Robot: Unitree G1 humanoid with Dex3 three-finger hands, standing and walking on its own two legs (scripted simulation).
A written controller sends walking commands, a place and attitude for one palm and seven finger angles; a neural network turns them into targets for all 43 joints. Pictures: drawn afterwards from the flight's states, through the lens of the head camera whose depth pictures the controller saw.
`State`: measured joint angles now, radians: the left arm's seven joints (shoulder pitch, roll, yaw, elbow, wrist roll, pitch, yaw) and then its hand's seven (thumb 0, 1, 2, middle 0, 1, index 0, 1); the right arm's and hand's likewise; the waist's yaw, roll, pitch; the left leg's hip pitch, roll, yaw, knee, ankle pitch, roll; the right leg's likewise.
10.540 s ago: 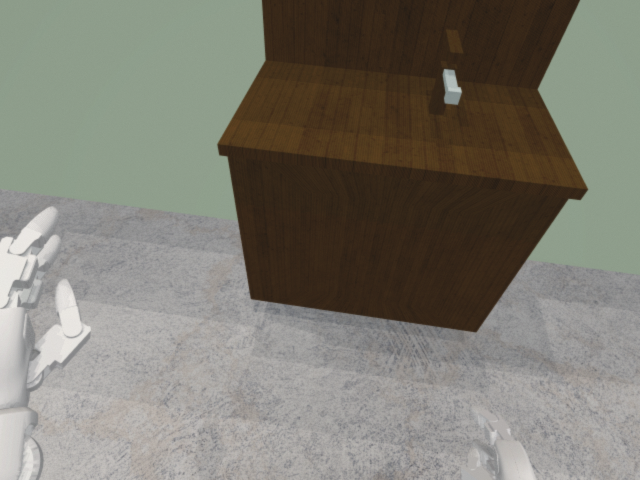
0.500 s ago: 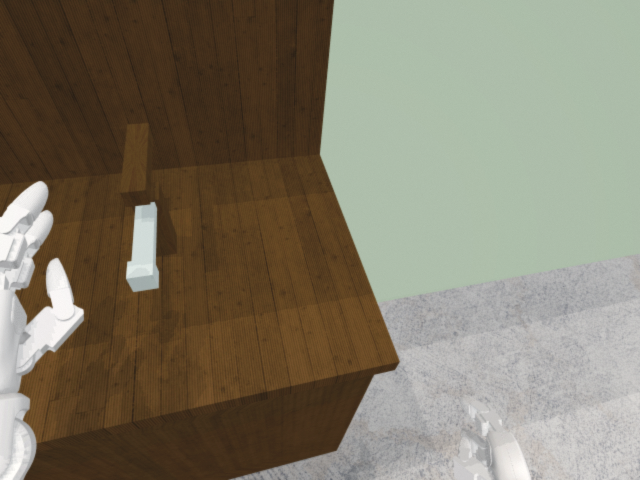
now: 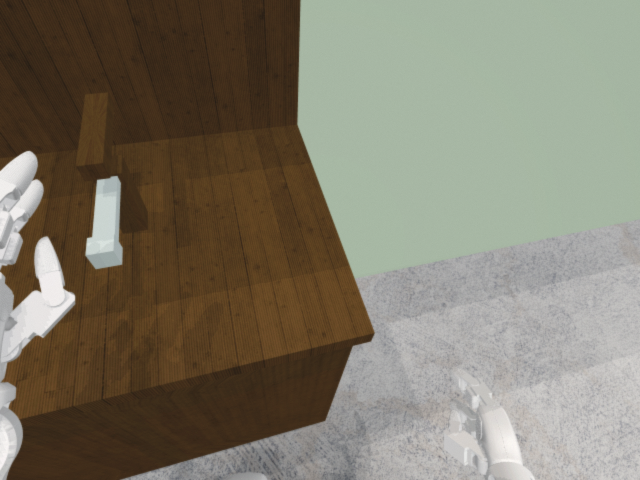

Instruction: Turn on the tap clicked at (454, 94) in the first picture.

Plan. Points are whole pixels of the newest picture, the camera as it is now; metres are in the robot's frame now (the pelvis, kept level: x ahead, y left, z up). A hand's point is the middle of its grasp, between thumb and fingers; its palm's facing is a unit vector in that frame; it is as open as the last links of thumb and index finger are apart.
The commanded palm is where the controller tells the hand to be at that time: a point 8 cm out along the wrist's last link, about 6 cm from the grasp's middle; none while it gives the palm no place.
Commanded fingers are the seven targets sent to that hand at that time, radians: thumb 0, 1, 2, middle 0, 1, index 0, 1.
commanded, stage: shuffle to correct the standing spot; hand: left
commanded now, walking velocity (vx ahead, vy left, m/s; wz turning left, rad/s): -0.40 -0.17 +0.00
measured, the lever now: (104, 251) +0.32 +0.28 +0.09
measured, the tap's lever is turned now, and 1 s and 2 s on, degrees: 0 0 0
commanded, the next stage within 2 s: come to a stop and stand still in 0.28 s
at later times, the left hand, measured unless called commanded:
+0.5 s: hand (83, 405) +0.14 +0.19 +0.17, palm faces +0.36 -0.83 -0.42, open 7.4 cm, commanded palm +0.09 +0.23 +0.18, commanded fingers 0.00 0.90 0.90 -0.20 -0.30 -0.20 -0.30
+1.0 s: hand (128, 440) +0.13 +0.15 +0.18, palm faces +0.35 -0.82 -0.45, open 7.4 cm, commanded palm +0.06 +0.20 +0.18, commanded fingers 0.00 0.90 0.90 -0.20 -0.30 -0.20 -0.30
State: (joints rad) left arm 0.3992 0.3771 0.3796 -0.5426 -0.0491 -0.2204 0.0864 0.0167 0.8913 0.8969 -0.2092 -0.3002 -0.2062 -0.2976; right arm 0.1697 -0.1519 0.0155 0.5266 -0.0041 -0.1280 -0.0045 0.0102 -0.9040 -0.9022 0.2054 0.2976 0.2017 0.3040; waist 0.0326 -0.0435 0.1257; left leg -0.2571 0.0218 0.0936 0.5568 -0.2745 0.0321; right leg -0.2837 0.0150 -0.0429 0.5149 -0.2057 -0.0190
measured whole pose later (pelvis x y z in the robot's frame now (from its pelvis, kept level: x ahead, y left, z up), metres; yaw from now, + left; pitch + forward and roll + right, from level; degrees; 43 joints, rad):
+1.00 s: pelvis -0.09 -0.08 +0.00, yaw +1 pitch -1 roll -3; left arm 0.47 0.40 0.40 -0.54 -0.03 -0.24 0.11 0.01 0.89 0.90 -0.21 -0.30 -0.21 -0.30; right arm 0.27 -0.22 -0.03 0.61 0.03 -0.12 0.00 0.01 -0.91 -0.90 0.20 0.30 0.20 0.30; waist -0.03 0.03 0.06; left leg -0.30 0.03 -0.02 0.67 -0.35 0.02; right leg -0.22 0.02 -0.11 0.50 -0.25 -0.01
